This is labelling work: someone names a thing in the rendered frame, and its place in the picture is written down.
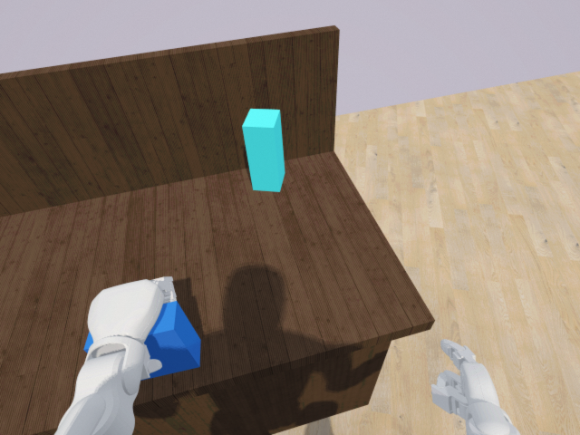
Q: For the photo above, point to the sponge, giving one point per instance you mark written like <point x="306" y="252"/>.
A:
<point x="172" y="340"/>

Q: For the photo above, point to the robot right forearm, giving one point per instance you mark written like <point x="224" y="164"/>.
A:
<point x="484" y="418"/>

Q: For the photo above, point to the left robot hand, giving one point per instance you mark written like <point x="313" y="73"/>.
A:
<point x="131" y="310"/>

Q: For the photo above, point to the table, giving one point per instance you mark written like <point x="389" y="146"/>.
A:
<point x="135" y="167"/>

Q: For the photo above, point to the robot left forearm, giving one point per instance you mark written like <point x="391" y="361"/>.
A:
<point x="105" y="390"/>

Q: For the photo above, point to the right robot hand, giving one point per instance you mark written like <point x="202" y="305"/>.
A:
<point x="454" y="393"/>

